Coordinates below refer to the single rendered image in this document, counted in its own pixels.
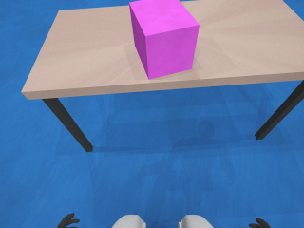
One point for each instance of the left robot hand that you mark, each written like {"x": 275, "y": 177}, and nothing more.
{"x": 68, "y": 220}

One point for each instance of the right robot thigh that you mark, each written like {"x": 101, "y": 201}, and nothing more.
{"x": 194, "y": 221}

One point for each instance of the robot thigh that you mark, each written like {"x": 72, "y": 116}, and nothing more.
{"x": 129, "y": 221}
{"x": 194, "y": 221}

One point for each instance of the left robot thigh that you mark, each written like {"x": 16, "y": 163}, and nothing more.
{"x": 129, "y": 221}

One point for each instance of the table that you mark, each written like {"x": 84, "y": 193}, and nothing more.
{"x": 92, "y": 52}

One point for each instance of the right robot hand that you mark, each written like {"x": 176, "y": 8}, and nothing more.
{"x": 261, "y": 224}

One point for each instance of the carton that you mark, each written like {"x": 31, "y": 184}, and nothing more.
{"x": 165, "y": 36}

